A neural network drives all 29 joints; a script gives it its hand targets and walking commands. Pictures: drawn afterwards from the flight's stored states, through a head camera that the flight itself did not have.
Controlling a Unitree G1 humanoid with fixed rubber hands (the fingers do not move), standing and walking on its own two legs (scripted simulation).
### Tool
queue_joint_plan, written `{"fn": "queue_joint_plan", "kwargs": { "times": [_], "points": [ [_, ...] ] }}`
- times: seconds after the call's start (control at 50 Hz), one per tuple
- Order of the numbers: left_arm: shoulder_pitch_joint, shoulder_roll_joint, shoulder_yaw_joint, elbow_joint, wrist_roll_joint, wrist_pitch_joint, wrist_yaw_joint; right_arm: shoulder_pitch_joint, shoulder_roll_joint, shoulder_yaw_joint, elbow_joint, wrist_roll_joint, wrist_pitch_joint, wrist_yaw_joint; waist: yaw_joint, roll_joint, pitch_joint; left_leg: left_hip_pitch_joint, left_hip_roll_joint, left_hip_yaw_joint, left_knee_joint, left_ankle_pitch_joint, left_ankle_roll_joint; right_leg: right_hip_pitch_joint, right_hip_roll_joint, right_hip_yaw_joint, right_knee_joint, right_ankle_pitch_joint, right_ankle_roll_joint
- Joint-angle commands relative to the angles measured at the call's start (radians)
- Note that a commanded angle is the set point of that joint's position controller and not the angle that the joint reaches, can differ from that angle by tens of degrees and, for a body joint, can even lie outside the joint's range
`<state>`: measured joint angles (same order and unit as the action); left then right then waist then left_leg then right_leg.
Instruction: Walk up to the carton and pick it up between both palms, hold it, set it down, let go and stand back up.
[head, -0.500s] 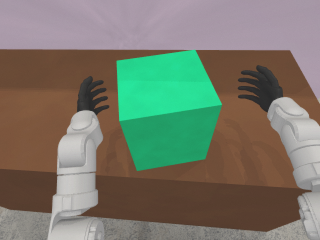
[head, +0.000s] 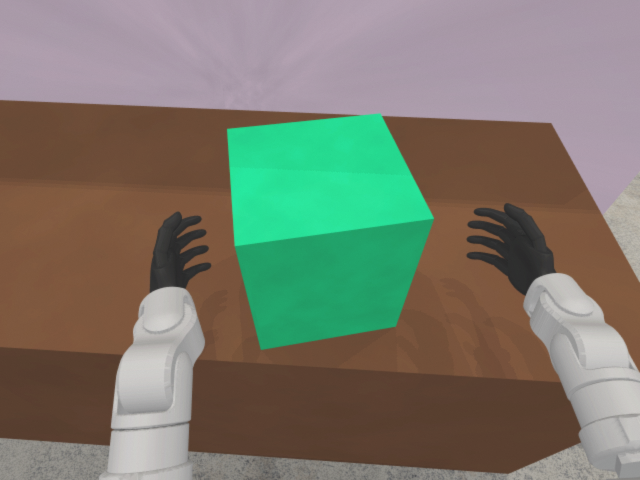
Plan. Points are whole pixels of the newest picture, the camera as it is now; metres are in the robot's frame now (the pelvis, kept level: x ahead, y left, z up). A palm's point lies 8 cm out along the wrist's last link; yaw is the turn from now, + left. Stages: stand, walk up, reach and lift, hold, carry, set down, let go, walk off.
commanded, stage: set down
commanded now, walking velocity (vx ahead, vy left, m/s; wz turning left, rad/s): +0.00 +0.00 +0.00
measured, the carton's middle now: (318, 236) +0.42 +0.05 +0.04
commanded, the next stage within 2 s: none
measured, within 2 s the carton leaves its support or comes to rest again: neither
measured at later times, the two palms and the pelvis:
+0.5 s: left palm (180, 348) +0.24 +0.20 +0.05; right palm (551, 358) +0.26 -0.23 +0.04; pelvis +0.01 +0.01 +0.00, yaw -1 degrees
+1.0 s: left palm (188, 387) +0.21 +0.19 +0.00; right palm (545, 408) +0.22 -0.23 +0.00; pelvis +0.01 +0.01 +0.00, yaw -2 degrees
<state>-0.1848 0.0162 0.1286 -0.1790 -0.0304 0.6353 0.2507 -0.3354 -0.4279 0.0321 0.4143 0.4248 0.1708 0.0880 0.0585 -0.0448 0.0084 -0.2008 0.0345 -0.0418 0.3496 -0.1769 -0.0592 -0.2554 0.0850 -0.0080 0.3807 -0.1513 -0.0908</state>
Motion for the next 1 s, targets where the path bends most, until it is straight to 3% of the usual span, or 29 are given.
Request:
{"fn": "queue_joint_plan", "kwargs": {
  "times": [0.0, 0.08, 0.1, 0.2, 0.24, 0.26, 0.28, 0.32, 0.34, 0.36, 0.46, 0.48, 0.5, 0.58, 0.6, 0.62, 0.68, 0.72, 0.76, 0.8, 0.84, 0.86, 0.9, 0.94, 0.98],
  "points": [
    [-0.213, 0.031, -0.012, -0.182, 0.016, -0.067, -0.002, -0.280, -0.228, -0.081, -0.195, 0.005, -0.067, -0.001, 0.005, -0.051, -0.339, -0.002, -0.035, 0.037, -0.046, 0.138, 0.060, 0.328, -0.104, 0.125, -0.050, 0.199, 0.091],
    [-0.163, 0.004, -0.049, -0.204, 0.027, -0.088, 0.010, -0.217, -0.236, -0.088, -0.199, 0.014, -0.095, 0.014, 0.000, -0.005, -0.309, 0.068, -0.026, 0.038, -0.041, 0.183, 0.050, 0.272, -0.080, 0.101, -0.059, 0.158, 0.056],
    [-0.143, 0.003, -0.039, -0.202, 0.031, -0.096, 0.012, -0.199, -0.237, -0.089, -0.196, 0.008, -0.104, 0.017, -0.001, -0.021, -0.310, 0.074, -0.025, 0.041, -0.033, 0.187, 0.053, 0.264, -0.081, 0.105, -0.066, 0.141, 0.056],
    [0.041, -0.029, -0.053, -0.203, 0.053, -0.179, 0.001, -0.017, -0.239, -0.081, -0.232, 0.006, -0.180, 0.034, -0.003, -0.065, -0.284, 0.121, -0.027, 0.039, -0.026, 0.286, 0.056, 0.304, -0.072, 0.098, -0.062, 0.295, 0.054],
    [0.038, -0.035, -0.059, -0.219, 0.063, -0.222, -0.004, -0.005, -0.229, -0.079, -0.233, 0.007, -0.211, 0.037, -0.009, -0.044, -0.276, 0.118, -0.034, 0.043, -0.030, 0.300, 0.054, 0.313, -0.071, 0.092, -0.053, 0.353, 0.049],
    [0.075, -0.040, -0.057, -0.209, 0.069, -0.247, -0.004, 0.032, -0.219, -0.073, -0.243, 0.008, -0.231, 0.044, 0.001, -0.053, -0.281, 0.108, -0.035, 0.044, -0.031, 0.285, 0.056, 0.321, -0.075, 0.099, -0.054, 0.337, 0.051],
    [0.087, -0.046, -0.089, -0.243, 0.060, -0.277, -0.002, 0.048, -0.225, -0.093, -0.256, 0.005, -0.252, 0.052, -0.017, -0.040, -0.277, 0.105, -0.030, 0.039, -0.034, 0.284, 0.052, 0.300, -0.073, 0.091, -0.051, 0.334, 0.044],
    [0.141, -0.064, -0.085, -0.174, 0.073, -0.325, 0.001, 0.102, -0.220, -0.076, -0.243, -0.001, -0.282, 0.065, -0.006, -0.069, -0.227, 0.064, -0.029, 0.042, -0.037, 0.235, 0.059, 0.295, -0.086, 0.120, -0.067, 0.278, 0.045],
    [0.150, -0.066, -0.090, -0.160, 0.083, -0.352, 0.003, 0.131, -0.213, -0.077, -0.210, 0.000, -0.294, 0.074, -0.002, -0.056, -0.200, 0.053, -0.027, 0.043, -0.050, 0.196, 0.059, 0.281, -0.091, 0.125, -0.076, 0.218, 0.040],
    [0.147, -0.065, -0.098, -0.170, 0.076, -0.371, 0.007, 0.123, -0.219, -0.084, -0.242, -0.002, -0.311, 0.081, 0.000, -0.066, -0.218, 0.044, -0.025, 0.047, -0.054, 0.176, 0.065, 0.269, -0.094, 0.133, -0.084, 0.183, 0.039],
    [0.232, -0.106, -0.150, -0.144, 0.101, -0.428, 0.021, 0.254, -0.203, -0.096, -0.169, -0.002, -0.354, 0.099, -0.029, -0.035, -0.160, 0.084, -0.018, 0.046, -0.048, 0.172, 0.061, 0.214, -0.084, 0.122, -0.097, 0.145, 0.013],
    [0.207, -0.080, -0.145, -0.155, 0.096, -0.446, 0.022, 0.226, -0.199, -0.095, -0.210, 0.001, -0.369, 0.101, -0.012, -0.044, -0.183, 0.061, -0.021, 0.054, -0.041, 0.150, 0.065, 0.213, -0.094, 0.135, -0.102, 0.111, 0.017],
    [0.194, -0.078, -0.160, -0.169, 0.080, -0.456, 0.030, 0.208, -0.215, -0.104, -0.236, -0.005, -0.378, 0.101, -0.018, -0.052, -0.187, 0.051, -0.019, 0.054, -0.040, 0.147, 0.068, 0.197, -0.089, 0.127, -0.092, 0.130, 0.018],
    [0.177, -0.087, -0.162, -0.102, 0.084, -0.473, 0.047, 0.213, -0.210, -0.095, -0.188, -0.007, -0.377, 0.111, -0.010, -0.059, -0.132, -0.005, -0.016, 0.061, -0.053, 0.036, 0.071, 0.175, -0.099, 0.152, -0.100, -0.018, 0.015],
    [0.239, -0.104, -0.161, -0.076, 0.095, -0.469, 0.047, 0.280, -0.193, -0.082, -0.158, -0.006, -0.372, 0.115, -0.006, -0.064, -0.102, 0.000, -0.013, 0.059, -0.052, 0.040, 0.073, 0.183, -0.102, 0.157, -0.107, -0.034, 0.012],
    [0.222, -0.083, -0.156, -0.067, 0.094, -0.467, 0.045, 0.247, -0.206, -0.088, -0.185, -0.017, -0.372, 0.111, -0.002, -0.085, -0.107, -0.011, -0.017, 0.067, -0.058, 0.022, 0.078, 0.181, -0.104, 0.159, -0.113, -0.054, 0.017],
    [0.293, -0.095, -0.142, -0.049, 0.112, -0.481, 0.038, 0.318, -0.201, -0.068, -0.169, -0.009, -0.391, 0.114, 0.018, -0.087, -0.128, 0.011, -0.020, 0.069, -0.052, 0.080, 0.076, 0.225, -0.099, 0.155, -0.099, 0.021, 0.016],
    [0.299, -0.110, -0.152, -0.053, 0.121, -0.505, 0.041, 0.332, -0.197, -0.075, -0.135, -0.011, -0.415, 0.121, 0.012, -0.052, -0.131, 0.031, -0.019, 0.068, -0.040, 0.115, 0.068, 0.205, -0.088, 0.140, -0.084, 0.061, 0.005],
    [0.317, -0.100, -0.137, 0.002, 0.126, -0.521, 0.023, 0.359, -0.169, -0.049, -0.127, -0.024, -0.426, 0.114, 0.012, -0.083, -0.113, 0.000, -0.024, 0.070, -0.034, 0.085, 0.075, 0.220, -0.113, 0.174, -0.095, 0.056, 0.023],
    [0.283, -0.086, -0.150, -0.056, 0.114, -0.554, 0.033, 0.340, -0.179, -0.066, -0.167, -0.016, -0.453, 0.116, 0.017, -0.068, -0.148, -0.033, -0.020, 0.063, -0.028, 0.066, 0.074, 0.221, -0.124, 0.180, -0.079, 0.028, 0.030],
    [0.315, -0.084, -0.151, 0.011, 0.112, -0.562, 0.024, 0.367, -0.160, -0.046, -0.138, -0.032, -0.458, 0.111, 0.009, -0.096, -0.119, -0.035, -0.024, 0.070, -0.027, 0.054, 0.080, 0.218, -0.120, 0.177, -0.077, 0.042, 0.030],
    [0.292, -0.064, -0.146, -0.015, 0.105, -0.572, 0.023, 0.350, -0.160, -0.052, -0.168, -0.029, -0.465, 0.109, 0.019, -0.082, -0.150, -0.044, -0.025, 0.070, -0.022, 0.051, 0.079, 0.227, -0.125, 0.180, -0.072, 0.044, 0.032],
    [0.296, -0.043, -0.134, 0.013, 0.100, -0.578, 0.010, 0.369, -0.132, -0.044, -0.153, -0.048, -0.459, 0.095, 0.007, -0.097, -0.134, -0.068, -0.030, 0.074, -0.020, 0.021, 0.077, 0.245, -0.145, 0.209, -0.082, 0.021, 0.050],
    [0.309, -0.048, -0.149, -0.006, 0.099, -0.589, 0.012, 0.388, -0.134, -0.058, -0.122, -0.051, -0.462, 0.096, 0.004, -0.064, -0.134, -0.040, -0.029, 0.072, -0.023, 0.045, 0.067, 0.229, -0.129, 0.179, -0.075, 0.032, 0.040],
    [0.346, -0.025, -0.131, 0.078, 0.105, -0.578, -0.026, 0.448, -0.096, -0.043, -0.074, -0.089, -0.446, 0.074, -0.012, -0.067, -0.095, -0.028, -0.039, 0.072, -0.022, 0.021, 0.069, 0.234, -0.155, 0.202, -0.095, 0.041, 0.053]
  ]
}}
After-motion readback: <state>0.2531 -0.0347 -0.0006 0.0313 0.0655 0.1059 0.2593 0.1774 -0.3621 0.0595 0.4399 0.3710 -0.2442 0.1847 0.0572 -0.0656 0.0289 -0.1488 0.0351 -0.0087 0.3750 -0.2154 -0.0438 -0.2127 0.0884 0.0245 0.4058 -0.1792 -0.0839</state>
